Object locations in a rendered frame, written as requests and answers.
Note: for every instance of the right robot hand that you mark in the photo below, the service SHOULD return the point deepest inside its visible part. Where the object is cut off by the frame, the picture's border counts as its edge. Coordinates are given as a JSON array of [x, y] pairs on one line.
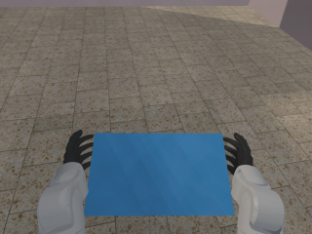
[[242, 153]]

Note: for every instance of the robot right forearm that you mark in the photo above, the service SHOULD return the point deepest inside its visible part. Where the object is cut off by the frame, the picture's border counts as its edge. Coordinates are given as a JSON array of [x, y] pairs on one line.
[[261, 210]]

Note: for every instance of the carton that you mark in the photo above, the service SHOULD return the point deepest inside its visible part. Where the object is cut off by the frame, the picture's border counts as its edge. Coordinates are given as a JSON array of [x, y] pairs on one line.
[[158, 174]]

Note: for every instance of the left robot hand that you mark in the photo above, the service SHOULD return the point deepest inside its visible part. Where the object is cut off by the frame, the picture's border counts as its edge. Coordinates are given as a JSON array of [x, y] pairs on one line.
[[73, 151]]

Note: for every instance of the robot left forearm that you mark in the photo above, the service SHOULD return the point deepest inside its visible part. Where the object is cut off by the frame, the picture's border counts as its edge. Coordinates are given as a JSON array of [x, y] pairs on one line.
[[60, 206]]

